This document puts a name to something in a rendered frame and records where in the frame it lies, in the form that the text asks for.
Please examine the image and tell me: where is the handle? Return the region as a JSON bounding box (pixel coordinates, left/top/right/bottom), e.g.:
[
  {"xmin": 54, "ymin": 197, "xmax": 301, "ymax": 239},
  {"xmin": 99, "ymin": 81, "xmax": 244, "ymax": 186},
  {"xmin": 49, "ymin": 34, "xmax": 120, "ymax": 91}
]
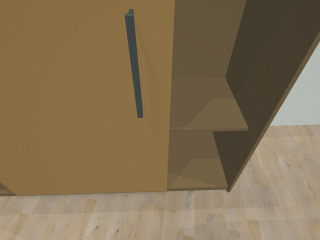
[{"xmin": 125, "ymin": 9, "xmax": 143, "ymax": 118}]

